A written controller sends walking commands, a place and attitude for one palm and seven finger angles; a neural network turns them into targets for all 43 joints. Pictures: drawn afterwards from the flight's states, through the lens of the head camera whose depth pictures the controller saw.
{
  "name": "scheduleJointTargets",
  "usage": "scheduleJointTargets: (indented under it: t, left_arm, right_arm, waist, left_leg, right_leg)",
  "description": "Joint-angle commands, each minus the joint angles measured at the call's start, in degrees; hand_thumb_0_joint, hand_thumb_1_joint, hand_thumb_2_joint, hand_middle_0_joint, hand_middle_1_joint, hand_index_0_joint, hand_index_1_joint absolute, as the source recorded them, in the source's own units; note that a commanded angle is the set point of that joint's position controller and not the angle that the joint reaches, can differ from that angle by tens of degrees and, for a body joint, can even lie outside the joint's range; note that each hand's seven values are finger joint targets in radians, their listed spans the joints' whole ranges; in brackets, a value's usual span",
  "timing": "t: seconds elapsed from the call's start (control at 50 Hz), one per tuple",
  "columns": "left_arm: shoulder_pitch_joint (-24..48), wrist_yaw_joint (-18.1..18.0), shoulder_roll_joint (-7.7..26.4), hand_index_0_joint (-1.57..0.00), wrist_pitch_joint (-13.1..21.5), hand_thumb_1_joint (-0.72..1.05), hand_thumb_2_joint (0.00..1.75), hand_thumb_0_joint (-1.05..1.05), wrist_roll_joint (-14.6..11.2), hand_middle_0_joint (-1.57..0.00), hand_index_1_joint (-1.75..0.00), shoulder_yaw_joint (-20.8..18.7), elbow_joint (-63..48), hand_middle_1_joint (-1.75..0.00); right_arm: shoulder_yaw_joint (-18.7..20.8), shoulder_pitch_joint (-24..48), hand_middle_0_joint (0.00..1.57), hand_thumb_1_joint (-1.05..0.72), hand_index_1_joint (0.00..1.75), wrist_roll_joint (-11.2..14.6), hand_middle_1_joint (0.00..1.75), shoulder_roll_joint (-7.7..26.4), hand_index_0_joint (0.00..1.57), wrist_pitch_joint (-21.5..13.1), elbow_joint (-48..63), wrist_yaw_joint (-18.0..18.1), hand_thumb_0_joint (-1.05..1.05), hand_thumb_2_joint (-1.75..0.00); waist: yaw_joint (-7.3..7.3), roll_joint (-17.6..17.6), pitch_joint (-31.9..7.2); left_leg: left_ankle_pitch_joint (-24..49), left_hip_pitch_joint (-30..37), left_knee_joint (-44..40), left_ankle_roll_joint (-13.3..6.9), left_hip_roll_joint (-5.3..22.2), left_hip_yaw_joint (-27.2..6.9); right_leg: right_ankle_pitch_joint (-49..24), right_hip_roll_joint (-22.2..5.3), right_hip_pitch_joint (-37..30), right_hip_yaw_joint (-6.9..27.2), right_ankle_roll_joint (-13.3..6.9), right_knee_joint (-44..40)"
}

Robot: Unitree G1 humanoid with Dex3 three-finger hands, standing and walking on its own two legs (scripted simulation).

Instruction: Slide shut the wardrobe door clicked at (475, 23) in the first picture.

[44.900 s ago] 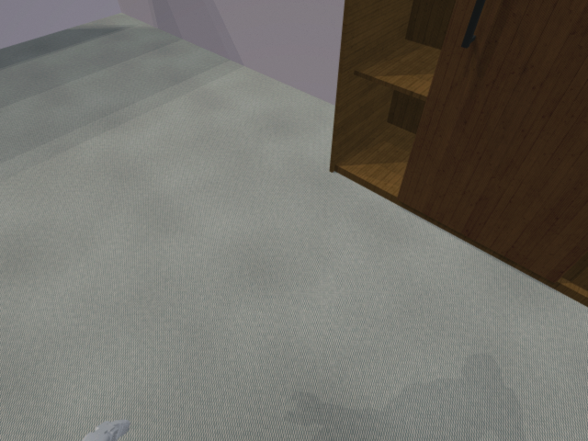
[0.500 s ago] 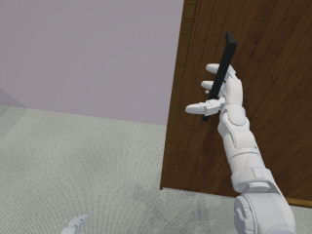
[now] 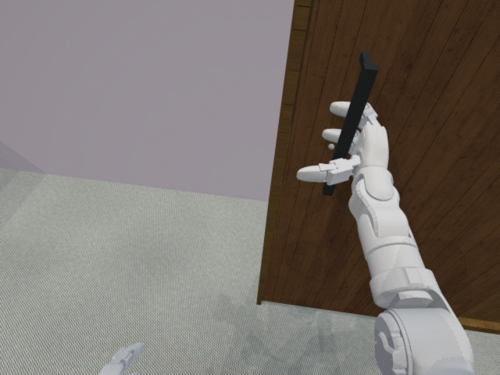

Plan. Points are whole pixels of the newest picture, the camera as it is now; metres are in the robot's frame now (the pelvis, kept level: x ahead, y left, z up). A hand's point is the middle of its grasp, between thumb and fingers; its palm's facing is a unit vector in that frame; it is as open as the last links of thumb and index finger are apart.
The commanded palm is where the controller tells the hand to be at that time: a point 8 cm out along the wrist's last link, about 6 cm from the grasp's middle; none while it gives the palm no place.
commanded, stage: grip the handle and tug to test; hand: right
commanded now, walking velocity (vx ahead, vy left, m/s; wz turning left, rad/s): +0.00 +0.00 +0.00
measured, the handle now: (343, 133) +0.49 -0.10 +0.15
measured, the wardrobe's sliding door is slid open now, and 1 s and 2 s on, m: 0.00 0.00 0.00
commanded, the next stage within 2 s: tug the door sideways, standing still in 1.48 s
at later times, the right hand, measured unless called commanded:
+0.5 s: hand (334, 146) +0.44 -0.08 +0.16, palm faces +0.05 +1.00 +0.01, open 9.5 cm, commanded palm +0.41 -0.13 +0.16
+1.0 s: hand (333, 149) +0.43 -0.08 +0.16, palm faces +0.03 +1.00 +0.01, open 5.3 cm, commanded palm +0.41 -0.13 +0.16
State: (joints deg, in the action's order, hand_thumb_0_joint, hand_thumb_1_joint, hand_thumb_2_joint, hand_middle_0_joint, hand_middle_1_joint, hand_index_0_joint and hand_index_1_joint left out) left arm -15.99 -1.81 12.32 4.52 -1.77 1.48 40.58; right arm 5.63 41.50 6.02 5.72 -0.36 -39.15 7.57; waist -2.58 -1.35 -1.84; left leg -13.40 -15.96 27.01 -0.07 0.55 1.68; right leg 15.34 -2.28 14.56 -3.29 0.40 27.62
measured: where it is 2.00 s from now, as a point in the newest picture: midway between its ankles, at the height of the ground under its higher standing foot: outside the picture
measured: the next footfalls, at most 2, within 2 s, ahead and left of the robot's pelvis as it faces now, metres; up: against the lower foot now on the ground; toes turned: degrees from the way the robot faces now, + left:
none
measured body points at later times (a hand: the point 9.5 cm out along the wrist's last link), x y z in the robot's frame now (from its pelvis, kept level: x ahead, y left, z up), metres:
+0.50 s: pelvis +0.01 +0.00 +0.00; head +0.02 +0.00 +0.45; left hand +0.11 +0.24 -0.12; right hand +0.43 -0.14 +0.16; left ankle +0.01 +0.12 -0.74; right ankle -0.01 -0.12 -0.74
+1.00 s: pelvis +0.00 +0.00 +0.00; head +0.00 +0.00 +0.45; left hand +0.11 +0.23 -0.11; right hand +0.42 -0.13 +0.16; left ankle +0.01 +0.12 -0.74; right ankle -0.01 -0.12 -0.74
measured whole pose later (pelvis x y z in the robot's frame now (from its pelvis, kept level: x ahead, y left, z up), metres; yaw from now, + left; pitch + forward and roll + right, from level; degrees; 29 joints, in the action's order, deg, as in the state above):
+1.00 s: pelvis +0.00 +0.00 +0.00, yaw +0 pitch +2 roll +0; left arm -14.8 -2.3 12.0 4.0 -1.8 1.9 40.3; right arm 5.2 41.3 6.4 5.7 0.9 -38.7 7.0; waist -2.4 -1.3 -1.7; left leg -13.0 -15.4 26.6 0.1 0.6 1.9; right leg 15.1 -2.2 14.4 -3.0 0.3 27.8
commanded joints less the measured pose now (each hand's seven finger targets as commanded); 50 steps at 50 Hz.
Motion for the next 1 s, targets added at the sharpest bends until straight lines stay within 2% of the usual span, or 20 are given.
scheduleJointTargets:
  t: [0.0,0.02,0.12,0.18,0.3,0.38,0.44,0.48,0.56,0.62,0.64,0.68,0.72,0.78,0.82,0.88,0.9,0.94,0.96,0.98]
  left_arm:
    - [2.29,-0.54,6.66,-0.20,2.19,0.90,0.90,0.00,-0.07,-0.20,-0.30,-2.36,-7.27,-0.30]
    - [2.16,-0.67,6.85,-0.20,2.16,0.90,0.90,0.00,-0.05,-0.20,-0.30,-2.32,-7.11,-0.30]
    - [1.80,-0.55,6.55,-0.20,2.54,0.90,0.90,0.00,0.02,-0.20,-0.30,-2.47,-6.85,-0.30]
    - [1.12,-0.48,6.99,-0.20,2.43,0.90,0.90,0.00,0.31,-0.20,-0.30,-2.65,-6.56,-0.30]
    - [1.63,-0.15,6.72,-0.20,2.08,0.90,0.90,0.00,0.30,-0.20,-0.30,-2.67,-7.42,-0.30]
    - [1.69,-0.43,6.89,-0.20,1.60,0.90,0.90,0.00,0.21,-0.20,-0.30,-2.56,-7.22,-0.30]
    - [2.06,-0.40,6.42,-0.20,1.87,0.90,0.90,0.00,0.09,-0.20,-0.30,-2.51,-7.60,-0.30]
    - [1.78,-0.47,6.83,-0.20,1.71,0.90,0.90,0.00,0.18,-0.20,-0.30,-2.66,-7.37,-0.30]
    - [2.32,-0.24,6.48,-0.20,2.04,0.90,0.90,0.00,-0.03,-0.20,-0.30,-2.62,-7.83,-0.30]
    - [2.70,-0.41,6.77,-0.20,1.71,0.90,0.90,0.00,-0.16,-0.20,-0.30,-2.50,-7.89,-0.30]
    - [3.10,-0.45,6.53,-0.20,1.71,0.90,0.90,0.00,-0.24,-0.20,-0.30,-2.46,-7.84,-0.30]
    - [3.04,-0.62,6.73,-0.20,1.68,0.90,0.90,0.00,-0.17,-0.20,-0.30,-2.40,-7.65,-0.30]
    - [3.45,-0.80,6.44,-0.20,1.79,0.90,0.90,0.00,-0.14,-0.20,-0.30,-2.34,-7.79,-0.30]
    - [3.08,-0.99,6.83,-0.20,1.57,0.90,0.90,0.00,0.09,-0.20,-0.30,-2.30,-7.50,-0.30]
    - [3.24,-0.96,6.39,-0.20,1.61,0.90,0.90,0.00,0.07,-0.20,-0.30,-2.03,-7.56,-0.30]
    - [2.83,-1.04,6.69,-0.20,1.60,0.90,0.90,0.00,0.19,-0.20,-0.30,-2.14,-7.24,-0.30]
    - [3.30,-1.04,6.54,-0.20,1.61,0.90,0.90,0.00,0.03,-0.20,-0.30,-2.06,-7.52,-0.30]
    - [3.04,-1.06,6.42,-0.20,1.83,0.90,0.90,0.00,-0.04,-0.20,-0.30,-1.96,-7.21,-0.30]
    - [2.93,-1.02,6.42,-0.20,1.99,0.90,0.90,0.00,0.03,-0.20,-0.30,-2.01,-7.16,-0.30]
    - [2.67,-1.10,6.78,-0.20,1.87,0.90,0.90,0.00,0.11,-0.20,-0.30,-2.05,-6.94,-0.30]
  right_arm:
    - [0.51,28.08,0.30,0.50,1.20,-0.23,1.20,5.86,0.30,-3.62,13.18,-0.37,0.00,-0.30]
    - [1.14,28.85,0.30,0.50,1.20,-0.14,1.20,6.89,0.30,-3.56,13.21,-0.30,0.00,-0.30]
    - [-0.60,30.34,0.32,0.31,1.23,-0.16,1.23,4.66,0.32,-4.03,14.19,-0.10,0.00,-0.38]
    - [0.97,28.86,0.33,0.17,1.25,-0.14,1.25,6.35,0.33,-3.88,13.60,0.03,0.00,-0.44]
    - [1.58,26.21,0.36,-0.11,1.29,-0.46,1.29,6.35,0.36,-3.36,15.39,0.35,0.00,-0.56]
    - [1.48,27.58,0.38,-0.29,1.31,-0.65,1.31,7.19,0.38,-2.64,14.83,0.11,0.00,-0.64]
    - [0.59,27.42,0.40,-0.43,1.33,-0.40,1.33,5.82,0.40,-2.91,17.13,-0.19,0.00,-0.70]
    - [1.88,26.02,0.41,-0.53,1.35,-0.13,1.35,7.48,0.41,-2.78,16.45,-0.46,0.00,-0.74]
    - [0.13,24.33,0.43,-0.71,1.37,0.29,1.37,5.00,0.43,-2.52,18.17,-1.26,0.00,-0.82]
    - [0.42,24.04,0.44,-0.85,1.39,0.42,1.39,5.85,0.44,-1.82,17.75,-1.44,0.00,-0.88]
    - [-0.49,25.09,0.45,-0.90,1.40,0.19,1.40,5.10,0.45,-1.66,18.15,-1.43,0.00,-0.90]
    - [-0.20,25.99,0.45,-0.90,1.40,0.30,1.40,5.65,0.45,-1.45,17.55,-1.22,0.00,-0.90]
    - [-0.45,26.81,0.45,-0.90,1.40,0.42,1.40,5.18,0.45,-1.55,18.09,-1.03,0.00,-0.90]
    - [2.40,25.73,0.45,-0.90,1.40,0.28,1.40,8.25,0.45,-1.73,15.78,-0.48,0.00,-0.90]
    - [1.21,28.53,0.45,-0.90,1.40,0.19,1.40,7.09,0.45,-2.14,16.47,-0.34,0.00,-0.90]
    - [2.49,28.29,0.45,-0.90,1.40,0.11,1.40,8.23,0.45,-2.45,13.95,0.09,0.00,-0.90]
    - [2.57,28.24,0.45,-0.90,1.40,0.22,1.40,8.49,0.45,-2.68,14.29,-0.06,0.00,-0.90]
    - [1.00,30.34,0.45,-0.90,1.40,0.23,1.40,7.07,0.45,-3.02,13.83,-0.26,0.00,-0.90]
    - [1.78,29.55,0.45,-0.90,1.40,0.27,1.40,7.43,0.45,-3.18,12.98,-0.18,0.00,-0.90]
    - [2.45,29.35,0.45,-0.90,1.40,0.12,1.40,8.60,0.45,-3.41,11.99,-0.02,0.00,-0.90]
  waist:
    - [-0.15,4.05,-16.44]
    - [-0.12,3.90,-16.90]
    - [-0.40,1.97,-18.24]
    - [-0.16,5.50,-19.50]
    - [0.83,4.02,-19.70]
    - [-0.07,5.48,-16.95]
    - [0.39,1.36,-19.10]
    - [0.43,4.45,-18.91]
    - [0.62,2.42,-18.94]
    - [0.22,4.70,-16.75]
    - [-0.02,2.61,-16.06]
    - [-0.23,3.90,-15.55]
    - [-0.14,2.57,-16.49]
    - [0.40,5.87,-16.36]
    - [0.02,2.82,-16.39]
    - [-0.10,5.91,-16.15]
    - [0.24,4.11,-16.50]
    - [-0.63,4.25,-15.90]
    - [-0.04,3.60,-16.41]
    - [-0.37,5.77,-15.86]
  left_leg:
    - [15.33,5.92,-2.57,-0.76,-1.23,0.19]
    - [14.93,6.03,-2.52,-0.78,-1.21,0.15]
    - [16.07,5.17,-1.82,-1.03,-1.40,0.43]
    - [18.04,6.99,-1.51,-0.90,-1.39,0.64]
    - [19.92,7.84,-1.27,-1.02,-1.38,0.51]
    - [17.93,7.28,-2.21,-0.83,-1.35,0.46]
    - [19.48,7.29,-1.69,-1.13,-1.36,0.34]
    - [19.59,8.27,-1.85,-1.00,-1.44,0.48]
    - [20.50,7.83,-1.80,-1.02,-1.39,0.61]
    - [18.42,7.41,-2.46,-0.82,-1.39,0.69]
    - [17.32,6.45,-2.70,-0.85,-1.33,0.57]
    - [15.20,5.88,-3.07,-0.88,-1.39,0.62]
    - [15.17,5.96,-2.93,-0.87,-1.30,0.39]
    - [15.29,6.98,-2.86,-0.78,-1.31,0.44]
    - [14.84,6.33,-2.95,-0.74,-1.10,0.10]
    - [14.02,6.47,-3.09,-0.63,-1.23,0.23]
    - [13.47,6.44,-3.23,-0.67,-1.14,-0.14]
    - [12.60,5.50,-3.38,-0.61,-1.21,0.02]
    - [12.59,5.68,-3.26,-0.71,-1.19,-0.08]
    - [11.66,5.76,-3.40,-0.65,-1.26,0.12]
  right_leg:
    - [-13.46,1.76,-5.86,0.62,-1.94,-2.30]
    - [-13.08,1.81,-5.70,0.71,-1.88,-2.32]
    - [-15.34,1.57,-7.67,1.06,-1.63,-1.86]
    - [-16.97,1.46,-7.12,1.05,-1.67,-1.76]
    - [-18.59,1.52,-6.97,0.62,-1.70,-1.84]
    - [-16.27,1.47,-5.93,0.63,-1.86,-2.20]
    - [-18.09,1.69,-7.75,0.41,-1.73,-1.70]
    - [-18.05,1.52,-6.99,0.59,-1.79,-1.86]
    - [-18.64,1.66,-7.88,0.24,-1.68,-1.79]
    - [-16.36,1.69,-6.55,0.51,-1.81,-2.30]
    - [-15.48,1.74,-6.86,0.38,-1.78,-2.29]
    - [-14.22,1.62,-6.81,0.84,-1.84,-2.35]
    - [-14.10,1.83,-7.12,0.73,-1.87,-2.27]
    - [-14.37,1.69,-5.97,0.98,-1.91,-2.49]
    - [-13.59,1.92,-6.19,0.77,-1.81,-2.49]
    - [-12.96,1.79,-5.64,1.00,-1.93,-2.49]
    - [-12.25,1.87,-5.57,0.77,-1.90,-2.57]
    - [-11.44,1.82,-5.78,0.92,-1.84,-2.63]
    - [-11.39,1.92,-5.61,0.80,-1.83,-2.51]
    - [-11.01,1.73,-5.10,1.17,-1.92,-2.68]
